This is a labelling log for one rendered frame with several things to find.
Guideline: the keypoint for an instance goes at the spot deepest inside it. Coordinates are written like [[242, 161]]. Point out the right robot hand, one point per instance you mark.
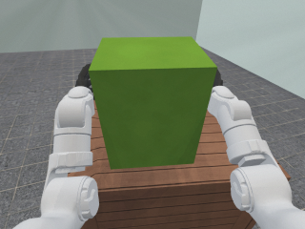
[[217, 80]]

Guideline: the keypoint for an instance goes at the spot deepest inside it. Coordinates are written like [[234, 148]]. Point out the right robot forearm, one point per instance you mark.
[[245, 145]]

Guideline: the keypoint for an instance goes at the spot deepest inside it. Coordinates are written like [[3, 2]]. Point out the pedestal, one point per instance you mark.
[[182, 196]]

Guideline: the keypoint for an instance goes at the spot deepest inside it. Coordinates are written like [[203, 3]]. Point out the left robot hand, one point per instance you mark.
[[83, 78]]

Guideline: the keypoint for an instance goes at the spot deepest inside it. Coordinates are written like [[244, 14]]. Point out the carton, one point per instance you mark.
[[151, 95]]

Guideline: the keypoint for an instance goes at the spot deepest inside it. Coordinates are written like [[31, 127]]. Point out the robot left upper arm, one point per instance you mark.
[[67, 203]]

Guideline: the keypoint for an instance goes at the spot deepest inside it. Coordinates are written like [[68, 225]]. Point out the robot right upper arm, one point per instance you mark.
[[263, 192]]

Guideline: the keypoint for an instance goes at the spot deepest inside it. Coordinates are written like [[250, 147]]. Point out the left robot forearm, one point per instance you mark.
[[72, 135]]

